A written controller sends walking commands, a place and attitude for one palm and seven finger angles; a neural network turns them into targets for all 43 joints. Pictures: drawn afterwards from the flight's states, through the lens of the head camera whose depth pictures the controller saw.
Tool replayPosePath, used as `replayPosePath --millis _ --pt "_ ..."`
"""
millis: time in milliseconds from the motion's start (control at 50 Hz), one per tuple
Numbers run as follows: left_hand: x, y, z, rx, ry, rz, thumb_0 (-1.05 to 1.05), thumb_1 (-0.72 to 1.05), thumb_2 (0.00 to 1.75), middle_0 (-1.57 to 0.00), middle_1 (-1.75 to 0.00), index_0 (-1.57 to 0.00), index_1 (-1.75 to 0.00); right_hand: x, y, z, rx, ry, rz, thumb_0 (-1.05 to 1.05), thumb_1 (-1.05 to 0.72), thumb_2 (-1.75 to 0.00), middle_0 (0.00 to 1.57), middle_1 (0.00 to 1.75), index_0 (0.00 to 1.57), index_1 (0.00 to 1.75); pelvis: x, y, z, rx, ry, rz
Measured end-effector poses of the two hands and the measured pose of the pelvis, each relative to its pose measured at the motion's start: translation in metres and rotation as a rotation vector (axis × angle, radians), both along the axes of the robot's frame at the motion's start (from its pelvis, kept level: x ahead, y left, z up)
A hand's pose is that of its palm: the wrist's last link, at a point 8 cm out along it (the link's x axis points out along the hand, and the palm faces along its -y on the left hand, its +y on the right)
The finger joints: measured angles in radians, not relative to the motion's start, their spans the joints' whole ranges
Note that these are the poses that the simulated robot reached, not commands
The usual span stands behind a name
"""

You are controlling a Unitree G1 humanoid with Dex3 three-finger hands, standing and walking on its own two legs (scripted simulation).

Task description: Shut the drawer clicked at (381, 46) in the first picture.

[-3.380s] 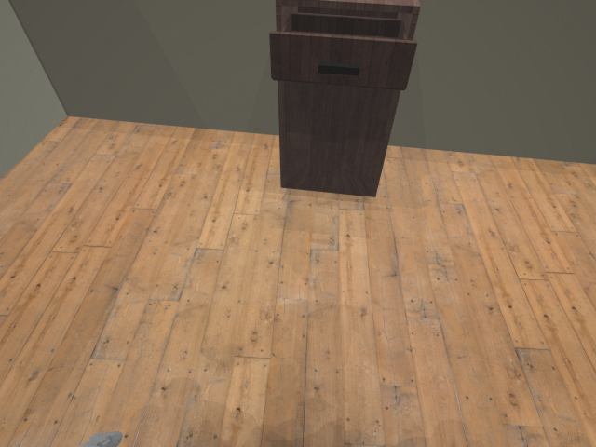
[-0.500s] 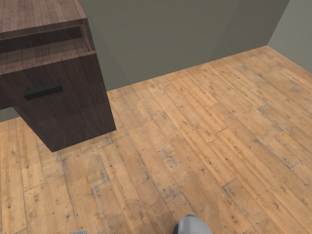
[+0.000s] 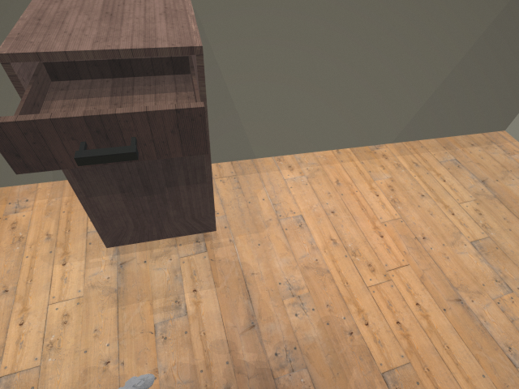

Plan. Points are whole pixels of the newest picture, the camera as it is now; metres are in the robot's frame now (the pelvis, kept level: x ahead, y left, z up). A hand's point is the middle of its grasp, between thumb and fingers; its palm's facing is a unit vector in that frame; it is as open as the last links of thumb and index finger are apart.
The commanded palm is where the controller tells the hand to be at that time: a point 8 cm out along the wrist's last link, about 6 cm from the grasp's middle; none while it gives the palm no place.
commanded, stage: turn to face it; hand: left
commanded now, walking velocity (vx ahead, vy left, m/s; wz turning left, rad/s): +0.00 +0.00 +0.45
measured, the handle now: (108, 149) +0.57 +0.36 +0.00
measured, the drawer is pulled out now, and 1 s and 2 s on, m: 0.24 0.24 0.24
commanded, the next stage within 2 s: take the last steps up to it in 0.50 s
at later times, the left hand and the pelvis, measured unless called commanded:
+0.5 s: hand out of the picture +0.02 +0.22 -0.15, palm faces +0.23 -0.94 -0.25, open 7.4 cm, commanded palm none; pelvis -0.01 +0.00 +0.01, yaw +10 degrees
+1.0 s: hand out of the picture -0.11 +0.14 -0.16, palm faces +0.41 -0.90 -0.17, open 7.4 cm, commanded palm none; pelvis +0.00 +0.01 +0.02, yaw +17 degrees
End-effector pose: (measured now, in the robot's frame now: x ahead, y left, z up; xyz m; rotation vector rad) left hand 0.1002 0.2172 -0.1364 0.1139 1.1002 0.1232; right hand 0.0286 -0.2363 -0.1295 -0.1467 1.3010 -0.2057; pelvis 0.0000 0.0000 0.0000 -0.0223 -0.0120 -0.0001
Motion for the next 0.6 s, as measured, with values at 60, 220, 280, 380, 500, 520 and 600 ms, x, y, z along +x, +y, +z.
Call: replayPosePath --millis 60,220,280,380,500,520,600 --pt "-0.031 0.027 -0.015 0.009 0.067 0.061 -0.01 0.91 0.9 -0.2 -0.3 -0.2 -0.3 0.025 0.005 0.003 -0.036 -0.042 0.06 0.01 -0.92 -0.9 0.2 0.3 0.2 0.3 0.0 0.011 -0.007 -0.015 0.006 0.035" --pt "-0.098 0.074 -0.008 0.046 0.242 0.167 0.0 0.91 0.9 -0.2 -0.29 -0.2 -0.3 0.049 0.027 0.018 -0.058 -0.073 0.154 0.0 -0.91 -0.9 0.2 0.3 0.2 0.3 0.001 0.029 0.005 -0.015 0.009 0.091" --pt "-0.108 0.079 0.001 0.056 0.241 0.197 0.01 0.91 0.9 -0.2 -0.29 -0.19 -0.3 0.053 0.032 0.021 -0.046 -0.064 0.179 0.0 -0.91 -0.9 0.2 0.3 0.2 0.3 0.001 0.03 0.011 -0.012 0.006 0.112" --pt "-0.112 0.071 0.009 0.068 0.228 0.227 0.01 0.91 0.9 -0.2 -0.29 -0.19 -0.3 0.057 0.032 0.017 -0.02 -0.065 0.204 0.0 -0.91 -0.9 0.2 0.3 0.2 0.3 -0.001 0.024 0.014 -0.001 -0.004 0.145" --pt "-0.1 0.042 0.014 0.077 0.171 0.229 0.01 0.91 0.9 -0.2 -0.29 -0.19 -0.3 0.057 0.016 0.001 0.023 -0.055 0.216 0.0 -0.91 -0.9 0.21 0.3 0.2 0.3 -0.006 0.004 0.009 0.023 -0.011 0.175" --pt "-0.099 0.036 0.015 0.081 0.157 0.231 0.01 0.91 0.9 -0.2 -0.29 -0.19 -0.3 0.057 0.012 -0.003 0.032 -0.053 0.217 0.0 -0.91 -0.9 0.21 0.3 0.2 0.3 -0.006 -0.001 0.007 0.029 -0.011 0.18" --pt "-0.102 0.01 0.017 0.092 0.113 0.241 0.0 0.91 0.9 -0.2 -0.3 -0.2 -0.3 0.057 -0.006 -0.018 0.056 -0.037 0.227 0.01 -0.91 -0.9 0.2 0.3 0.2 0.3 -0.01 -0.018 0.001 0.039 -0.015 0.211"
